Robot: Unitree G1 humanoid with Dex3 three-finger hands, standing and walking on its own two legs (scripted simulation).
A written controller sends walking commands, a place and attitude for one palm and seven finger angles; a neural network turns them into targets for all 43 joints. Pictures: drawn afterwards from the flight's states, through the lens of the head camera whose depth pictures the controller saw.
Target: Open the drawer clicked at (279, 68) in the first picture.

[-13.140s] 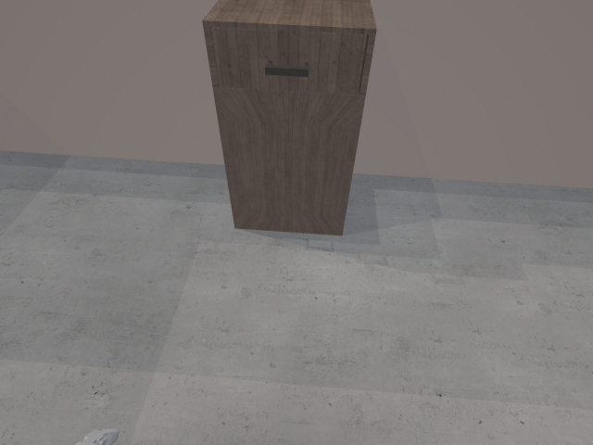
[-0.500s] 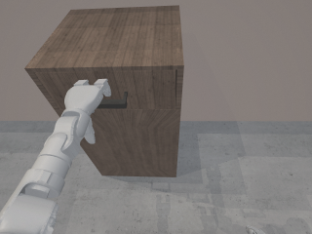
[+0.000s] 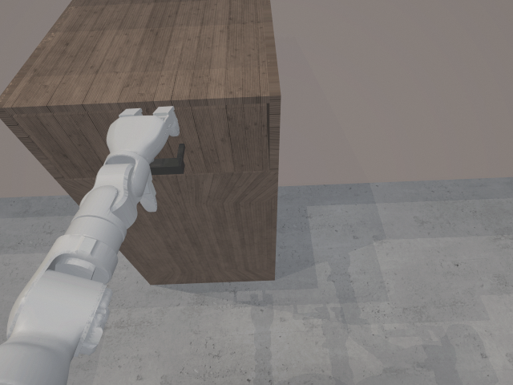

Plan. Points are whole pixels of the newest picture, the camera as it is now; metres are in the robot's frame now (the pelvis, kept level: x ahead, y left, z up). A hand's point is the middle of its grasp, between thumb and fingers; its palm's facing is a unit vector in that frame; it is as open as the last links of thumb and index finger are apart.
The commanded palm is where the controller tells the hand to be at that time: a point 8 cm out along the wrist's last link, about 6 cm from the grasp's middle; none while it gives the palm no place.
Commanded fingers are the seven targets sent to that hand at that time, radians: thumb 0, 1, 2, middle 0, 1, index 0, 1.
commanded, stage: move the hooked fingers above the handle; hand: left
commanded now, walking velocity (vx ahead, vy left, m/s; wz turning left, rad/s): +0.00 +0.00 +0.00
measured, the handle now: (151, 158) +0.52 +0.20 +0.02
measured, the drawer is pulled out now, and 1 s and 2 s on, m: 0.00 0.00 0.00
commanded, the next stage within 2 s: none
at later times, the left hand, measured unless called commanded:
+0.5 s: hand (149, 155) +0.47 +0.18 +0.08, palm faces -0.02 -0.03 -1.00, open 13.9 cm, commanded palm +0.46 +0.19 +0.14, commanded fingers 0.00 -0.50 0.30 -0.30 -1.20 -0.30 -1.20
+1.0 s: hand (145, 156) +0.47 +0.18 +0.08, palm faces -0.01 -0.03 -1.00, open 13.9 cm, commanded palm +0.45 +0.20 +0.14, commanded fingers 0.00 -0.50 0.30 -0.30 -1.20 -0.30 -1.20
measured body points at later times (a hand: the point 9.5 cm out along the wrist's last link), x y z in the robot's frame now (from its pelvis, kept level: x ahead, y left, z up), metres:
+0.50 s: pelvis +0.00 +0.01 +0.00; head +0.05 -0.01 +0.44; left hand +0.47 +0.18 +0.14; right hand +0.02 -0.27 -0.14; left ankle +0.00 +0.12 -0.73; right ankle -0.04 -0.11 -0.73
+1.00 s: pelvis +0.00 +0.01 +0.00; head +0.05 -0.01 +0.44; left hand +0.46 +0.18 +0.14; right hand +0.04 -0.27 -0.14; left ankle +0.00 +0.12 -0.73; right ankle -0.04 -0.11 -0.73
